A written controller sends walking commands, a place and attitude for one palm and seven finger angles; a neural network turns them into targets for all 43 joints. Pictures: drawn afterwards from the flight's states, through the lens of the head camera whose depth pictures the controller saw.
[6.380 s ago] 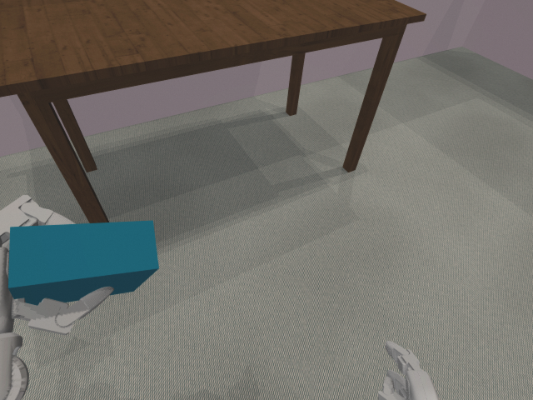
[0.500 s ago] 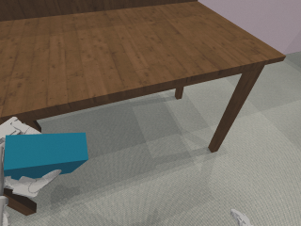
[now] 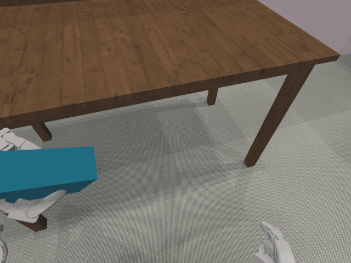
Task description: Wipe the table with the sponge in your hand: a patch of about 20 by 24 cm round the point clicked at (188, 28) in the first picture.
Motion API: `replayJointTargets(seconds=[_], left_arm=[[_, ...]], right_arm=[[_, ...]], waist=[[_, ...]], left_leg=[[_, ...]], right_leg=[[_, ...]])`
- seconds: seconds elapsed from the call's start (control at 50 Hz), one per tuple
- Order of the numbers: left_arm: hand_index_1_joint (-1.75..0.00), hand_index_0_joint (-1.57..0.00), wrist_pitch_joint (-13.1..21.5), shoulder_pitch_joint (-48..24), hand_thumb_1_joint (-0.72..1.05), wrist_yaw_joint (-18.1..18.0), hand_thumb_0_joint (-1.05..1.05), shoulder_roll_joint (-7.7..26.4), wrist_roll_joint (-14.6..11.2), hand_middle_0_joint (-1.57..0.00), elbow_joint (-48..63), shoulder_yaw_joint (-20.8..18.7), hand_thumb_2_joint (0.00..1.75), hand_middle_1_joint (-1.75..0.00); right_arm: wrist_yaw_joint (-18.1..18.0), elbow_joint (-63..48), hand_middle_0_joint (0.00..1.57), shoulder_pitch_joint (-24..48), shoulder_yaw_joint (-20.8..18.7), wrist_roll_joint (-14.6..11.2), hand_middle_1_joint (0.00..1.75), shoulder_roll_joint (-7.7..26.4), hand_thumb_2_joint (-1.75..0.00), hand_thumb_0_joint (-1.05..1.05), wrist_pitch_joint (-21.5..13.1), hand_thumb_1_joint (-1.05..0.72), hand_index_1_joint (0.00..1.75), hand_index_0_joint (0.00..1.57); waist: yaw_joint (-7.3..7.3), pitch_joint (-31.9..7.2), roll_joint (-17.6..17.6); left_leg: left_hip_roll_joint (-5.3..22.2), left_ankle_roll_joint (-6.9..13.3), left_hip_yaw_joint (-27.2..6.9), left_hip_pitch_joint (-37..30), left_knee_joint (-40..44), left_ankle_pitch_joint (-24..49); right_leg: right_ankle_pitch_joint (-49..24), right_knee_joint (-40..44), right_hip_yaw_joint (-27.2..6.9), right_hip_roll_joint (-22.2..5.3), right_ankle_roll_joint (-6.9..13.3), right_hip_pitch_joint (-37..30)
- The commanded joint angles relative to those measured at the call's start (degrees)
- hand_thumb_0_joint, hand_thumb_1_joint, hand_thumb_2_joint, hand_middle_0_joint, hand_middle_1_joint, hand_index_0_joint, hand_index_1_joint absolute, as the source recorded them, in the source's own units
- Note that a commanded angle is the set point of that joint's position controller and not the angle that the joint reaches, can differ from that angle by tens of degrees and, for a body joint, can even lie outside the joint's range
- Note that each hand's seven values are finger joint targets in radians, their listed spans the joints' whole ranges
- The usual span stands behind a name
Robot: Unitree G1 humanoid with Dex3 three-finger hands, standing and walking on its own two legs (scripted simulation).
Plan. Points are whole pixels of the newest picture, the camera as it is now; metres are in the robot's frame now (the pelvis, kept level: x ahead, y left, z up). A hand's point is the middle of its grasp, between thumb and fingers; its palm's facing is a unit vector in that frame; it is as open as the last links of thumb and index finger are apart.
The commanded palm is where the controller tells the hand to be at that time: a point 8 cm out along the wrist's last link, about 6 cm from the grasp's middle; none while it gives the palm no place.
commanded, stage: come to a stop and stand still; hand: left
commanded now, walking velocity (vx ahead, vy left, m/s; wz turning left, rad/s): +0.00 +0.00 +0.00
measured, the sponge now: (60, 174) +0.22 +0.22 +0.15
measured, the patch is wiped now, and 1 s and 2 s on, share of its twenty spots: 0.00 0.00 0.00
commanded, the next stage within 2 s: look again from close up in 0.20 s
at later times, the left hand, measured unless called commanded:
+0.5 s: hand (18, 145) +0.25 +0.30 +0.18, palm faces +0.44 -0.81 -0.39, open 9.6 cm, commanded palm +0.17 +0.30 +0.18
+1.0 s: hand (46, 145) +0.28 +0.28 +0.14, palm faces +0.35 -0.88 -0.33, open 9.6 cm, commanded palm +0.23 +0.32 +0.18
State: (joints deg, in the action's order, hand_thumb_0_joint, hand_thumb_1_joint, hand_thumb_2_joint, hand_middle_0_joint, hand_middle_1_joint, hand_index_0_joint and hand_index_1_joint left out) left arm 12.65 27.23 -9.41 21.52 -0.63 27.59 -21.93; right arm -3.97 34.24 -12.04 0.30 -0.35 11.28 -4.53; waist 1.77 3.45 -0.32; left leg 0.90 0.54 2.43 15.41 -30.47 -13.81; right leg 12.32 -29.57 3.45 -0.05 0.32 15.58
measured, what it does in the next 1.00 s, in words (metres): shifts its weight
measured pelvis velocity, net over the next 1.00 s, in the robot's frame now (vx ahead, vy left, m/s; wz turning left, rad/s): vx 0.06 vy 0.05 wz -0.03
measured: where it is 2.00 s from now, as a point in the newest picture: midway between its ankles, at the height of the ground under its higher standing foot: (147, 259)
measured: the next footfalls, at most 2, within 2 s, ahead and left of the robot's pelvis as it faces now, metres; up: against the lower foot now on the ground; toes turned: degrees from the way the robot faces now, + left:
right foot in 1.24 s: +0.19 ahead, -0.05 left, +0.00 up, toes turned -8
left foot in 1.56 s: +0.32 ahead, +0.25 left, +0.00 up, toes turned +5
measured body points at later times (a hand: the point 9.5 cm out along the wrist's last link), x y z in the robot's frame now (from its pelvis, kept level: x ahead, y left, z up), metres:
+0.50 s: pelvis +0.00 +0.03 +0.00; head +0.02 +0.03 +0.45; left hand +0.22 +0.34 +0.20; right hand +0.13 -0.22 -0.09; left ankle +0.03 +0.11 -0.73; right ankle +0.03 -0.10 -0.73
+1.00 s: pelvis +0.06 +0.05 -0.01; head +0.05 +0.06 +0.44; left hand +0.26 +0.32 +0.16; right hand +0.24 -0.18 -0.06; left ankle +0.03 +0.11 -0.73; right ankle +0.03 -0.10 -0.73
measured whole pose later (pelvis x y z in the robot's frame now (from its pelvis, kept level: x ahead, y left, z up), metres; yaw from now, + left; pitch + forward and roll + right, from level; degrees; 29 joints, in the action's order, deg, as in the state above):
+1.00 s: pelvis +0.06 +0.05 -0.01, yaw -2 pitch +0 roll -2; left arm 11.8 22.7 -5.5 18.2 -0.7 21.1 -17.5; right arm -1.6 30.9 -12.4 1.1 0.0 11.7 -6.0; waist 0.9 -2.1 0.1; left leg -0.1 3.9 5.3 14.3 -36.2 -22.5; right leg 19.0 -32.7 1.0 -1.5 -1.8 14.0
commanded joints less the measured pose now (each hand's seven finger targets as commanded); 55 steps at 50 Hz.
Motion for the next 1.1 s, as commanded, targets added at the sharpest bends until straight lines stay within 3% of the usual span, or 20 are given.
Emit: replayJointTargets(seconds=[0.0, 0.08, 0.26, 0.28, 0.3, 0.32, 0.36, 0.4, 0.44, 0.5, 0.54, 0.6, 0.64, 0.68, 0.8, 0.94, 0.98, 1.02, 1.06, 1.08], left_arm=[[-1.6, -1.2, 2.4, -6.8, 0.1, -0.2, 0.0, 4.6, -0.1, -1.2, 9.2, -0.1, 1.3, -1.6], [-1.6, -1.2, 1.9, -9.3, 0.1, -0.4, 0.0, 7.5, -0.1, -1.2, 12.3, -1.3, 1.3, -1.6], [-1.6, -1.2, 2.6, 0.1, 0.1, -0.9, 0.0, 8.8, -0.9, -1.2, 12.5, -5.9, 1.3, -1.6], [-1.6, -1.2, 8.1, -60.9, 0.1, 0.7, 0.0, 55.2, 6.3, -1.2, 24.4, -38.6, 1.3, -1.6], [-1.6, -1.2, 7.1, -52.7, 0.1, 1.8, 0.0, 39.7, 2.6, -1.2, 5.0, -28.7, 1.3, -1.6], [-1.6, -1.2, 5.3, -30.7, 0.1, 2.8, 0.0, 21.9, -0.2, -1.2, -6.2, -15.6, 1.3, -1.6], [-1.6, -1.2, 4.3, -13.0, 0.1, 5.1, 0.0, 7.2, -2.2, -1.2, -13.9, -3.2, 1.3, -1.6], [-1.6, -1.2, 3.5, -4.4, 0.1, 6.0, 0.0, -0.7, -3.0, -1.2, -4.8, 4.2, 1.3, -1.6], [-1.6, -1.2, 2.7, -2.5, 0.1, 5.5, 0.0, 0.2, -1.8, -1.2, 4.8, 5.4, 1.3, -1.6], [-1.6, -1.2, 2.6, -4.6, 0.1, 2.9, 0.0, 11.6, -0.4, -1.2, 9.6, -4.8, 1.3, -1.6], [-1.6, -1.2, 3.4, -7.8, 0.1, 2.1, 0.0, 13.2, -0.5, -1.2, 11.5, -8.5, 1.3, -1.6], [-1.6, -1.2, 4.4, -16.1, 0.1, 1.1, 0.0, 18.0, -0.7, -1.2, 17.9, -13.0, 1.3, -1.6], [-1.6, -1.2, 4.5, -16.8, 0.1, 1.1, 0.0, 13.4, -0.7, -1.2, 16.1, -9.3, 1.3, -1.6], [-1.6, -1.2, 4.7, -17.7, 0.1, 1.3, 0.0, 11.3, -0.7, -1.2, 14.4, -7.0, 1.3, -1.6], [-1.6, -1.2, 2.9, -7.6, 0.1, 2.8, 0.0, 1.6, -0.8, -1.2, 2.3, 1.5, 1.3, -1.6], [-1.6, -1.2, 2.4, -12.8, 0.1, 2.4, 0.0, 8.8, -1.2, -1.2, 4.8, -4.3, 1.3, -1.6], [-1.6, -1.2, 3.4, -15.9, 0.1, 2.2, 0.0, 11.0, -1.3, -1.2, 11.1, -6.0, 1.3, -1.6], [-1.6, -1.2, 4.2, -16.5, 0.1, 1.9, 0.0, 12.5, -1.7, -1.2, 17.7, -7.3, 1.3, -1.6], [-1.6, -1.2, 4.6, -13.6, 0.1, 2.1, 0.0, 11.5, -1.6, -1.2, 22.3, -6.0, 1.3, -1.6], [-1.6, -1.2, 4.7, -13.3, 0.1, 1.9, 0.0, 11.0, -1.1, -1.2, 24.0, -5.4, 1.3, -1.6]], right_arm=[[-0.2, -7.5, 0.2, 3.8, -2.2, -0.3, 0.3, 7.3, -0.9, 0.0, -3.9, -0.9, 0.3, 0.2], [0.0, -7.5, 0.2, 4.5, -2.0, 0.3, 0.3, 6.5, -0.9, 0.0, -3.2, -0.9, 0.3, 0.2], [-0.2, -8.8, 0.2, 4.9, -1.3, 0.5, 0.3, 6.1, -0.9, 0.0, -1.9, -0.9, 0.3, 0.2], [-0.2, -6.6, 0.2, -2.5, -3.3, 3.5, 0.3, 8.0, -0.9, 0.0, -6.0, -0.9, 0.3, 0.2], [-0.1, -3.3, 0.2, -1.3, -1.7, 1.0, 0.3, 4.2, -0.9, 0.0, -6.1, -0.9, 0.3, 0.2], [0.6, -4.5, 0.2, 0.6, -1.4, 0.9, 0.3, 3.0, -0.9, 0.0, -6.4, -0.9, 0.3, 0.2], [1.9, -7.2, 0.2, -0.5, -2.9, -1.0, 0.3, 6.3, -0.9, 0.0, -7.5, -0.9, 0.3, 0.2], [4.3, -8.5, 0.2, 0.0, -3.1, -1.5, 0.3, 7.0, -0.9, 0.0, -8.0, -0.9, 0.3, 0.2], [5.5, -10.6, 0.2, 2.4, -2.4, -2.0, 0.3, 6.7, -0.9, 0.0, -7.8, -0.9, 0.3, 0.2], [4.6, -11.7, 0.2, 3.7, -2.0, -1.5, 0.3, 7.3, -0.9, 0.0, -7.7, -0.9, 0.3, 0.2], [3.3, -12.6, 0.2, 4.3, -1.7, -0.9, 0.3, 6.9, -0.9, 0.0, -7.5, -0.9, 0.3, 0.2], [1.7, -12.8, 0.2, 5.3, -1.3, 0.1, 0.3, 6.9, -0.9, 0.0, -7.5, -0.9, 0.3, 0.2], [1.7, -12.3, 0.2, 4.9, -0.8, 0.3, 0.3, 5.9, -0.9, 0.0, -8.0, -0.9, 0.3, 0.2], [2.1, -11.5, 0.2, 4.5, -0.5, 0.6, 0.3, 5.8, -0.9, 0.0, -8.7, -0.9, 0.3, 0.2], [2.9, -9.9, 0.2, 2.5, -1.9, 1.1, 0.3, 6.9, -0.9, 0.0, -7.6, -0.9, 0.3, 0.2], [1.6, -11.9, 0.2, 4.0, -1.6, -0.2, 0.3, 6.6, -0.9, 0.0, -3.6, -0.9, 0.3, 0.2], [1.7, -12.3, 0.2, 4.2, -1.9, -0.3, 0.3, 7.0, -0.9, 0.0, -3.6, -0.9, 0.3, 0.2], [1.6, -12.7, 0.2, 4.4, -2.0, -0.3, 0.3, 7.7, -0.9, 0.0, -4.3, -0.9, 0.3, 0.2], [2.9, -12.9, 0.2, 2.7, -2.3, 0.3, 0.3, 6.8, -0.9, 0.0, -5.5, -0.9, 0.3, 0.2], [3.8, -12.4, 0.2, 2.0, -2.6, 0.6, 0.3, 6.7, -0.9, 0.0, -6.1, -0.9, 0.3, 0.2]], waist=[[-1.77, -7.8, 4.0], [-2.04, -5.1, -4.6], [-1.34, -6.2, 7.3], [1.73, -1.4, -3.1], [-2.34, -8.9, -1.0], [-1.32, -9.4, -3.7], [0.35, -10.5, 3.7], [0.17, -11.1, 11.5], [0.57, -8.0, 12.3], [0.85, -6.5, -0.9], [0.25, -8.4, -7.8], [-0.19, -7.2, 4.3], [0.18, -7.6, 14.1], [0.01, -9.3, 15.2], [-1.04, -8.6, 2.3], [-1.38, -3.8, -5.0], [-1.71, -6.3, -1.4], [-2.36, -9.6, 11.5], [-2.85, -11.0, 21.1], [-3.02, -11.1, 20.6]], left_leg=[[7.8, 0.5, -4.4, 4.0, 7.8, -1.3], [2.6, -0.2, -2.0, 1.1, 0.5, -8.7], [7.7, 1.1, -7.9, 5.9, 11.4, -3.7], [5.4, 1.8, -1.8, 11.2, -1.0, 0.5], [3.2, -0.1, -1.6, 0.4, -3.6, 0.7], [1.3, -0.8, -1.8, -2.5, -1.8, -0.3], [0.3, -0.4, -0.2, -5.8, 2.5, -0.1], [3.9, 0.7, -3.3, -6.1, 8.6, 3.4], [8.5, 2.6, -7.3, 1.3, 13.5, 1.1], [8.4, 2.1, -6.7, 6.6, 15.0, -5.9], [6.5, 1.5, -5.3, 4.0, 12.8, -4.2], [5.5, 1.2, -4.3, 2.4, 14.1, -5.3], [6.0, 1.3, -3.5, 2.3, 14.0, -3.8], [4.7, 0.9, -1.8, -0.1, 11.0, 1.4], [2.2, 1.3, -1.3, -2.5, 6.1, -6.3], [0.5, 2.1, -0.9, 4.4, -2.7, -4.9], [0.5, 1.9, -0.7, 2.2, -3.9, 0.9], [4.8, 3.0, -7.3, -7.7, 2.0, 16.2], [10.0, 5.5, -14.9, -27.2, 4.2, 39.4], [11.2, 6.1, -15.6, -31.9, 2.8, 42.6]], right_leg=[[-3.6, 3.2, -5.3, -4.0, -0.8, -7.3], [12.1, 13.3, -13.5, -9.8, 2.2, 1.9], [3.6, 5.0, -5.1, -3.1, 0.1, -5.8], [-4.0, 11.5, -12.6, -6.4, -1.3, -1.0], [-2.5, 10.3, -11.6, -11.8, 4.2, 0.4], [-7.2, 9.1, -13.9, -9.2, 5.1, 0.7], [-2.0, 9.7, -12.8, -8.2, 3.0, -1.6], [-0.5, 5.1, -7.2, -4.1, 1.4, -3.7], [1.4, -1.2, -3.0, -1.4, 0.0, -6.5], [1.8, 0.2, -2.6, -0.8, -0.5, -9.7], [0.9, 3.0, -2.8, -1.2, -0.4, -8.9], [-0.4, 1.9, -3.5, -0.7, 0.1, -7.4], [-2.9, 0.9, -2.5, -0.5, 0.4, -9.2], [-6.4, 2.7, -3.2, -1.0, 0.9, -10.0], [3.1, 6.2, -6.3, -1.8, 2.6, -3.6], [7.6, 4.0, -11.0, -6.2, 5.3, -1.9], [-0.5, -0.8, -10.6, -7.2, 5.9, -3.6], [-8.9, -13.9, -1.9, -2.6, 2.5, 1.5], [11.7, -24.2, 2.4, 1.2, 0.3, 19.8], [16.8, -24.4, 2.1, 0.8, 1.0, 23.9]])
